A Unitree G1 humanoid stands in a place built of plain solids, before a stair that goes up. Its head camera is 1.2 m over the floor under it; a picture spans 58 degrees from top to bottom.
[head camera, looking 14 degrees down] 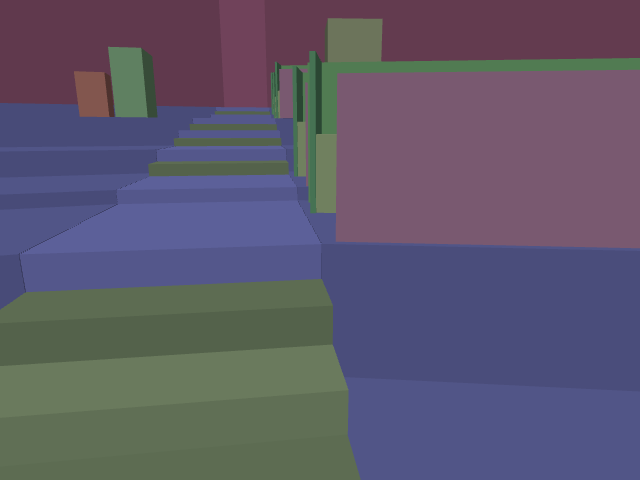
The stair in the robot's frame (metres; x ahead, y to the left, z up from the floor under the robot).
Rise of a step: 0.17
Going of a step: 0.33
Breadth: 1.31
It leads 8 degrees to the left of straight ahead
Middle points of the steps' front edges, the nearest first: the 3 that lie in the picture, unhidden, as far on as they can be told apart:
1.22 0.55 0.35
1.55 0.60 0.52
1.87 0.64 0.69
